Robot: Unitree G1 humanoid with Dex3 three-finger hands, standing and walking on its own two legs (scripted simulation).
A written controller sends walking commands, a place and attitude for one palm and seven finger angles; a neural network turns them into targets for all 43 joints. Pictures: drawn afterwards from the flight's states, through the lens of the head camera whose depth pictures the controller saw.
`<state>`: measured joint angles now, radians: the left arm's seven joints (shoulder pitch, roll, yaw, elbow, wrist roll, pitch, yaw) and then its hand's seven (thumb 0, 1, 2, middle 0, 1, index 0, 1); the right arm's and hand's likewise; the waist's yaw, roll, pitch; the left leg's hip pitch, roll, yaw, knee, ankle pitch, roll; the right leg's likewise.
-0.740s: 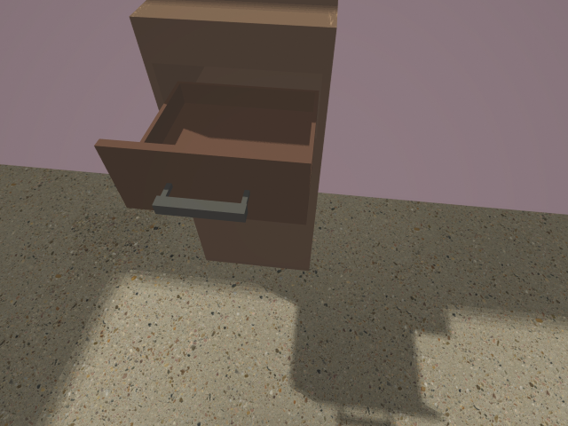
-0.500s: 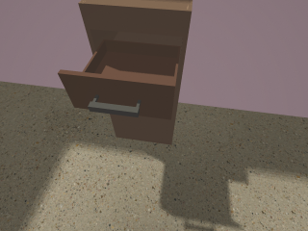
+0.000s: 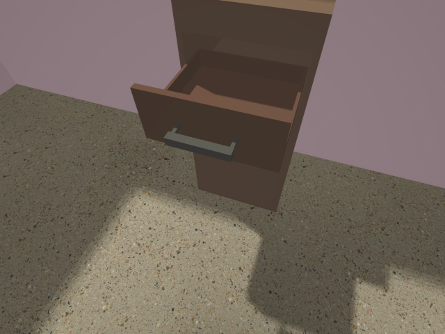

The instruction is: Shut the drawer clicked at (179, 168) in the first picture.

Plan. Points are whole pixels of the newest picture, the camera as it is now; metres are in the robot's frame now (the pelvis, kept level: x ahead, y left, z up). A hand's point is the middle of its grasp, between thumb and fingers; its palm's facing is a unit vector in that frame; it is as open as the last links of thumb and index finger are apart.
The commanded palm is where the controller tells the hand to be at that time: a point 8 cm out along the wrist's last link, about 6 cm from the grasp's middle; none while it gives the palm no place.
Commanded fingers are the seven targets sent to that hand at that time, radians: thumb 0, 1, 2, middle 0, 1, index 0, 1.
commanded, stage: stand and wait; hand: left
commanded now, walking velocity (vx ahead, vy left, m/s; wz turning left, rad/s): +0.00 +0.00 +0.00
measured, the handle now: (202, 140) +0.53 +0.08 +0.01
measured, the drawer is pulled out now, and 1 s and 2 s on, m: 0.30 0.30 0.30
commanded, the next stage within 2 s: look at it before walking up in 0.14 s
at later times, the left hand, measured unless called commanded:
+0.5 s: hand out of the picture +0.00 +0.17 -0.16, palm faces +0.02 -0.98 -0.21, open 7.3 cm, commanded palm none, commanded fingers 0.00 0.90 0.90 -0.20 -0.30 -0.20 -0.30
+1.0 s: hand out of the picture +0.04 +0.17 -0.16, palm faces -0.03 -0.98 -0.21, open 7.3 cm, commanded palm none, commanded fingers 0.00 0.90 0.90 -0.20 -0.30 -0.20 -0.30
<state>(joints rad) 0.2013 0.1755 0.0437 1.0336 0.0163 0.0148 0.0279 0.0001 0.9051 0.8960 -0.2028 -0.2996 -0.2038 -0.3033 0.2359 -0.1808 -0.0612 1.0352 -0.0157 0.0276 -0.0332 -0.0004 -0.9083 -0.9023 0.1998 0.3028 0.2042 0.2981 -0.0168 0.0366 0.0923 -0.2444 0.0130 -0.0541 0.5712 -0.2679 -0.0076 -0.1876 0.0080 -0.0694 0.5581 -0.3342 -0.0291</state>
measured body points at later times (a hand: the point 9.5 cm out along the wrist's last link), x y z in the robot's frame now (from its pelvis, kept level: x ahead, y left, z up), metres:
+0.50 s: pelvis +0.00 -0.01 +0.01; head +0.02 -0.01 +0.46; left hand +0.00 +0.22 -0.14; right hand -0.01 -0.24 -0.15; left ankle +0.01 +0.13 -0.73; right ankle -0.02 -0.10 -0.73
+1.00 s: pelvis -0.01 -0.01 +0.01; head +0.02 -0.02 +0.46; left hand +0.04 +0.22 -0.15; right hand -0.01 -0.24 -0.15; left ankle +0.01 +0.13 -0.73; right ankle -0.02 -0.10 -0.73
